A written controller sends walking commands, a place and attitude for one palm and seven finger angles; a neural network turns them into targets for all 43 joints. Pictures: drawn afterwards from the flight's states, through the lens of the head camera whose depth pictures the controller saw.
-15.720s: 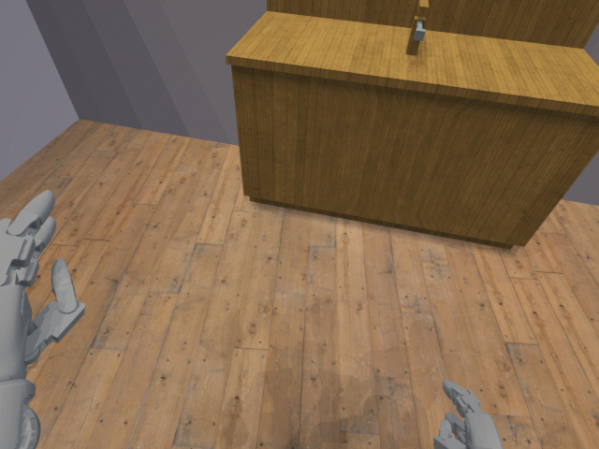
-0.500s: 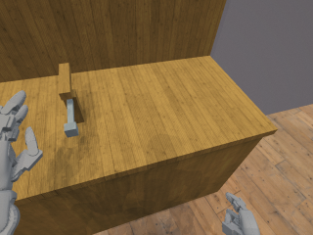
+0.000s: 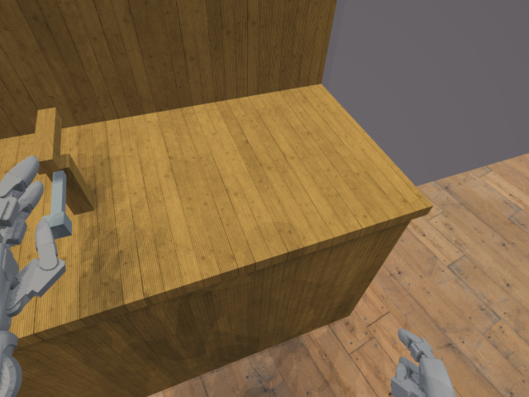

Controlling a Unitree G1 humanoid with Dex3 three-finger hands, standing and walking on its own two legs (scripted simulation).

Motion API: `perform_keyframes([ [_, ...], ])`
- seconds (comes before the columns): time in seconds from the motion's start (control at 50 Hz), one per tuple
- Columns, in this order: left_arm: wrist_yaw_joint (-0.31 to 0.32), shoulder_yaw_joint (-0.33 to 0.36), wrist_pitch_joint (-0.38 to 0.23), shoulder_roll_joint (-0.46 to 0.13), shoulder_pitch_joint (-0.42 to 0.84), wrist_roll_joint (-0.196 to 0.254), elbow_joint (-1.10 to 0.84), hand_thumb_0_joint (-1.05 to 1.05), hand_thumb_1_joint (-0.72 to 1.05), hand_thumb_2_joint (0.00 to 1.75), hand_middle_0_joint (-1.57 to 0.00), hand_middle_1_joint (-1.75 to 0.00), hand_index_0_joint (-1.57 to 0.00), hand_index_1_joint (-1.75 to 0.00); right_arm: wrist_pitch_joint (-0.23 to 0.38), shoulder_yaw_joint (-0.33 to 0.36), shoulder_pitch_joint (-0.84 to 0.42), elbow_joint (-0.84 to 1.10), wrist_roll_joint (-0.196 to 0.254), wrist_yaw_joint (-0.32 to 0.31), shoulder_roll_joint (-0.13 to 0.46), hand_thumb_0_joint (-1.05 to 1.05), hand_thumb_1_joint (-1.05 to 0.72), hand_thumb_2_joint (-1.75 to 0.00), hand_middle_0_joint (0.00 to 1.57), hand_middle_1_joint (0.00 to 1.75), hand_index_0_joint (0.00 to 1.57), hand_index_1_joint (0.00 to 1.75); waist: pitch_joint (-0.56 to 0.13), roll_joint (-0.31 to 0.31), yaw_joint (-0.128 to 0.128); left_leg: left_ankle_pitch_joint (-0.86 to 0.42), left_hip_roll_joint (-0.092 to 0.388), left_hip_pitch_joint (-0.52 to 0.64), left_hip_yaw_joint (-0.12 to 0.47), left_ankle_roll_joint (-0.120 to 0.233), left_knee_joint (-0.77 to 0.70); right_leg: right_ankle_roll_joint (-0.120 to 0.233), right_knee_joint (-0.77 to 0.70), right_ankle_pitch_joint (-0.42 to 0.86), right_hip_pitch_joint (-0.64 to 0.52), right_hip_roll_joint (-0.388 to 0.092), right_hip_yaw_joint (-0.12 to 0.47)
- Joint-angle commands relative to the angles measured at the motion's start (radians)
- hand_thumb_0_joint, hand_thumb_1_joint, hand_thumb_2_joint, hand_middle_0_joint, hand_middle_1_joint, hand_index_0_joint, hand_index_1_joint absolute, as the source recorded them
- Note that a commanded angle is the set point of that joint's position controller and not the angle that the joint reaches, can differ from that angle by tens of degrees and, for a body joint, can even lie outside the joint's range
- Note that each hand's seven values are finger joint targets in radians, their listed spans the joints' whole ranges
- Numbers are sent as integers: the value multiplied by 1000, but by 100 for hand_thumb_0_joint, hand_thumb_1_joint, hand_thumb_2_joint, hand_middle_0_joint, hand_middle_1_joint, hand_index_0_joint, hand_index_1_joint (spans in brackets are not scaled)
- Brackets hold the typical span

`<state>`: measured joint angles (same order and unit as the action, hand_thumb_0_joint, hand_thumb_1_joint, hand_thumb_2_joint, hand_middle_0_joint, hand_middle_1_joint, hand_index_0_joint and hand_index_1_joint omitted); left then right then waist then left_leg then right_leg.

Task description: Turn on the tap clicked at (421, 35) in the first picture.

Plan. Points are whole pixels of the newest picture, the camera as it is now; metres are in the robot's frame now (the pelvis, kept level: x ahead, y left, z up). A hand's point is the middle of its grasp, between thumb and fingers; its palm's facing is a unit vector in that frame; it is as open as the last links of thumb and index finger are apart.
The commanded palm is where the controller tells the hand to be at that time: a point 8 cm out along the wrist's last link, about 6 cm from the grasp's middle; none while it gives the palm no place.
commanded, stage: shuffle to correct the standing spot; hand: left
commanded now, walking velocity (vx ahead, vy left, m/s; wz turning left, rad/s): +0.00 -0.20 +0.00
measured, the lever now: (57, 225) +0.32 +0.33 +0.08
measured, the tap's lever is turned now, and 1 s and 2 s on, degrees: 0 0 0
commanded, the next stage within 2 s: come to a stop and stand still in 0.28 s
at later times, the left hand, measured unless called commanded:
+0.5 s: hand (40, 240) +0.23 +0.26 +0.19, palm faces +0.41 -0.78 -0.47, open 7.4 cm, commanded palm +0.15 +0.25 +0.18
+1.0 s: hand (23, 319) +0.16 +0.25 +0.17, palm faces +0.44 -0.85 -0.30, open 7.4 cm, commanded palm +0.10 +0.28 +0.18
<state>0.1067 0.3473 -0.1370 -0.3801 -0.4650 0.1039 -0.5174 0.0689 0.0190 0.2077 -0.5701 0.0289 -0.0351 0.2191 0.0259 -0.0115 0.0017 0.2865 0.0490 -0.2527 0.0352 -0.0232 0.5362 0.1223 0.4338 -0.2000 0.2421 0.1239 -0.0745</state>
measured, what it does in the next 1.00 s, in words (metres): steps on the spot: left foot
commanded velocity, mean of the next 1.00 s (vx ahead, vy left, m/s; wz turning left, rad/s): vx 0.00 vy -0.07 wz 0.00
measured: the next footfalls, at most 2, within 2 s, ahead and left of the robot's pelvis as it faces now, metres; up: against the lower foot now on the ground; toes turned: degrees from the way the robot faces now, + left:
left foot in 0.86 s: +0.01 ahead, +0.10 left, +0.00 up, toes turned +1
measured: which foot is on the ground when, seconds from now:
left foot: down 0.00-0.58, up 0.60-0.84, down 0.86-1.00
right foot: down 0.00-1.00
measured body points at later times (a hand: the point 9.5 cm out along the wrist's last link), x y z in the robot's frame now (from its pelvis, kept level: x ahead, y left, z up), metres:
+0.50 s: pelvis -0.01 -0.02 +0.00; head +0.02 -0.01 +0.45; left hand +0.20 +0.29 +0.21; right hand +0.16 -0.25 -0.08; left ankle +0.00 +0.15 -0.73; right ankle +0.02 -0.05 -0.73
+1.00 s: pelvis -0.06 +0.00 +0.00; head -0.07 +0.01 +0.45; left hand +0.13 +0.29 +0.18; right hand +0.11 -0.23 -0.07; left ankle -0.03 +0.10 -0.74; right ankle +0.03 -0.06 -0.73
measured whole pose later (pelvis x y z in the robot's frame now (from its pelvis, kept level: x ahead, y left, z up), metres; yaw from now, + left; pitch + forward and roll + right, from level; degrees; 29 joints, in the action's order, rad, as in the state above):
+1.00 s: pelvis -0.06 +0.00 +0.00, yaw +0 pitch -4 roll +1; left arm 0.13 0.32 -0.19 -0.31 -0.34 0.01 -0.39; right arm 0.15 -0.01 0.25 -0.58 0.02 -0.03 0.21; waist 0.05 -0.04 -0.04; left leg 0.23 -0.02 -0.19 -0.05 0.03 0.48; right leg 0.01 0.50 -0.22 0.28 0.05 -0.08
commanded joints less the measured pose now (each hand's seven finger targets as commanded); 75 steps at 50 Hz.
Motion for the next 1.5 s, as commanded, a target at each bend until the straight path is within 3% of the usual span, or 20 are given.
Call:
perform_keyframes([
  [0.0, 22, 134, -59, -178, 60, 3, -205, 0, 90, 90, -20, -30, -20, -30, 50, 36, -86, 151, -3, -6, 106, 0, -90, -90, 20, 30, 20, 30, -128, 13, -1, -76, 31, 43, 1, 54, -1, -109, -145, 84, -20, -248, 221],
  [0.18, 15, 123, -57, -169, 43, -4, -202, 0, 90, 90, -20, -30, -20, -30, 37, 31, -91, 157, -9, -8, 109, 0, -90, -90, 20, 30, 20, 30, -132, 62, -4, -184, 88, 25, 29, 69, -70, -164, -74, 205, -100, -187, 142],
  [0.38, 24, 125, -49, -172, 50, 0, -210, 0, 90, 90, -20, -30, -20, -30, 34, 23, -88, 157, -3, -4, 99, 0, -90, -90, 20, 30, 20, 30, -137, 23, 0, -72, 47, 37, 9, 62, -32, -146, -148, 66, -66, -232, 199],
  [0.4, -6, 676, -156, -954, 1030, -156, -378, 0, 90, 90, -20, -30, -20, -30, 128, 74, 177, 14, -29, -20, 131, 0, -90, -90, 20, 30, 20, 30, 38, -122, 22, -87, -45, 43, -216, 24, -103, -396, -202, 411, 43, -77, 75],
  [0.42, -64, 314, -128, -392, 572, -63, 127, 0, 90, 90, -20, -30, -20, -30, 144, 62, 48, 71, -26, -19, 71, 0, -90, -90, 20, 30, 20, 30, -162, -13, 13, -212, 4, 88, -120, 82, -188, -342, 44, 483, -48, -119, 38],
  [0.44, -76, 213, -105, -243, 254, -35, 231, 0, 90, 90, -20, -30, -20, -30, 160, 85, 1, 138, -8, -8, 140, 0, -90, -90, 20, 30, 20, 30, -122, 222, -43, -311, 106, 92, -32, 106, -114, -311, 266, 492, -18, -136, 131],
  [0.46, -87, 57, -100, -68, 145, -17, 157, 0, 90, 90, -20, -30, -20, -30, 152, 71, -33, 156, -9, 24, 125, 0, -90, -90, 20, 30, 20, 30, -191, 432, -40, -496, 193, 103, 42, 150, -85, -212, 437, 266, -9, -168, 106],
  [0.5, -81, 59, -115, -110, 138, -36, -80, 0, 90, 90, -20, -30, -20, -30, 136, 63, -43, 200, -5, 61, 112, 0, -90, -90, 20, 30, 20, 30, -145, 328, -56, -486, 186, 15, 34, 150, -54, -167, 280, -110, -49, -163, 119],
  [0.54, -43, 115, -113, -170, 39, -46, -131, 0, 90, 90, -20, -30, -20, -30, 144, 41, -30, 216, 15, 76, 90, 0, -90, -90, 20, 30, 20, 30, -175, -95, -60, -134, 31, -171, -55, 67, 181, -153, 31, 201, -270, -229, 168],
  [0.56, -14, 152, -109, -204, -27, -39, -124, 0, 90, 90, -20, -30, -20, -30, 144, 35, -37, 196, 20, 70, 79, 0, -90, -90, 20, 30, 20, 30, -180, -252, -43, 62, -63, -187, -80, 36, 296, -81, -52, 379, -238, -308, 251],
  [0.58, -6, 169, -128, -201, 0, -19, -165, 0, 90, 90, -20, -30, -20, -30, 144, 33, -36, 199, 10, 58, 97, 0, -90, -90, 20, 30, 20, 30, -190, -326, -38, 158, -77, -210, -60, 28, 429, -95, -105, 413, -213, -384, 335],
  [0.62, 20, 252, -161, -254, 46, -13, -191, 0, 90, 90, -20, -30, -20, -30, 151, 25, -67, 174, -2, 30, 89, 0, -90, -90, 20, 30, 20, 30, -162, -189, -37, 97, -56, -184, 3, 14, 522, -121, -168, 254, -82, -394, 370],
  [0.68, 47, 250, -161, -237, 108, -23, -176, 0, 90, 90, -20, -30, -20, -30, 146, 10, -75, 138, -9, -4, 69, 0, -90, -90, 20, 30, 20, 30, -127, -24, -27, 128, -39, -113, -14, 22, 369, 12, -178, 59, 9, -393, 335],
  [0.82, 27, 61, -129, -91, 208, -68, -51, 0, 90, 90, -20, -30, -20, -30, 160, 15, -37, 113, -21, -13, 106, 0, -90, -90, 20, 30, 20, 30, -101, -54, -35, 40, -27, 103, -55, 86, -172, -144, -217, -323, 5, -240, 229],
  [0.86, 23, 24, -131, -83, 239, -78, -108, 0, 90, 90, -20, -30, -20, -30, 156, 24, -69, 142, -7, -4, 131, 0, -90, -90, 20, 30, 20, 30, -106, 60, -42, -19, 60, 113, 28, 119, -211, -173, -92, -167, -21, -178, 194],
  [0.9, 28, 29, -124, -98, 253, -96, -116, 0, 90, 90, -20, -30, -20, -30, 139, 1, -85, 147, -4, -1, 111, 0, -90, -90, 20, 30, 20, 30, -30, 250, -36, 333, 116, -193, 108, 132, -350, -145, 69, -180, -146, -150, 129],
  [1.02, 22, 107, -120, -151, 260, -103, -122, 0, 90, 90, -20, -30, -20, -30, 130, 13, -81, 167, -13, 12, 105, 0, -90, -90, 20, 30, 20, 30, 0, 39, -36, 332, 47, -285, 40, 103, -224, -123, -22, -238, -206, -165, 160],
  [1.14, 20, 84, -124, -134, 240, -77, -143, 0, 90, 90, -20, -30, -20, -30, 131, 6, -35, 132, -19, 14, 98, 0, -90, -90, 20, 30, 20, 30, -63, -70, -12, 107, -74, 76, -36, 61, 116, -45, -275, -453, 142, -315, 338],
  [1.28, 27, 72, -119, -121, 228, -88, -160, 0, 90, 90, -20, -30, -20, -30, 134, -1, -73, 139, -12, 6, 113, 0, -90, -90, 20, 30, 20, 30, -34, 175, -21, 272, 100, -129, 193, 102, -330, -118, 73, -160, -97, -122, 126],
  [1.48, 17, 92, -138, -126, 156, -96, -145, 0, 90, 90, -20, -30, -20, -30, 146, 7, -55, 139, -18, 23, 106, 0, -90, -90, 20, 30, 20, 30, -61, 69, -27, 86, 50, -158, 116, 60, -262, -96, -32, 13, -246, -163, 143],
])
